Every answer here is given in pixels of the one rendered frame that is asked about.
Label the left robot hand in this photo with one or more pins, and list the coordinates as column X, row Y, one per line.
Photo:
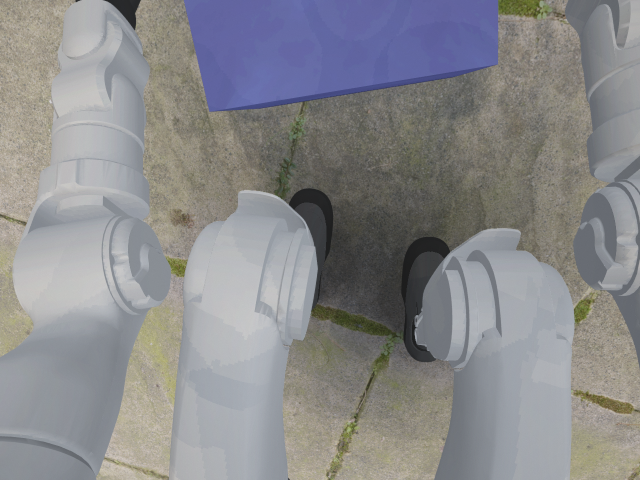
column 127, row 8

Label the right robot upper arm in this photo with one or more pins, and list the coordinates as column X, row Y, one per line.
column 607, row 248

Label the robot right forearm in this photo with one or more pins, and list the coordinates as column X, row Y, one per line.
column 609, row 32

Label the right robot foot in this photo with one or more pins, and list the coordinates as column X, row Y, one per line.
column 421, row 260

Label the carton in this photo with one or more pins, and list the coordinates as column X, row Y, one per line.
column 255, row 54

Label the robot left forearm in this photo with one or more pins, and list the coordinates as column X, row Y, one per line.
column 96, row 167

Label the left robot upper arm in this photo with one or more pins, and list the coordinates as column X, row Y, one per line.
column 87, row 287

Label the robot left thigh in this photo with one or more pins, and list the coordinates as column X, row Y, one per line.
column 257, row 297

